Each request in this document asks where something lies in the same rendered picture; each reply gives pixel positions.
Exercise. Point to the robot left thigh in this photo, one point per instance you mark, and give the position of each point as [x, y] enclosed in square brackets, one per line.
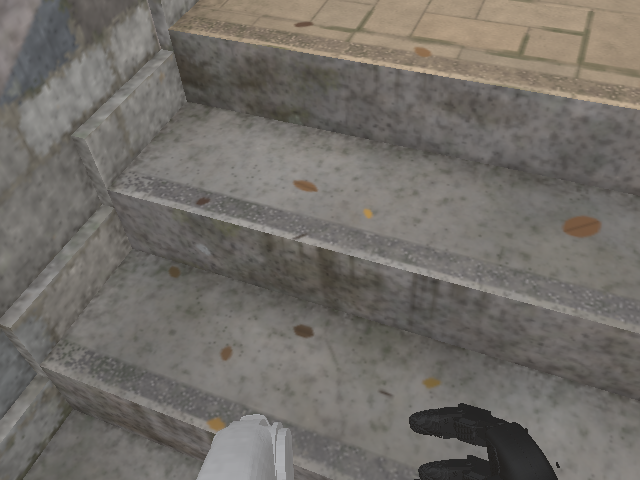
[250, 450]

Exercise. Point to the robot right hand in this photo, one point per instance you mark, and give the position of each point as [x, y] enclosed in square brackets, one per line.
[512, 453]

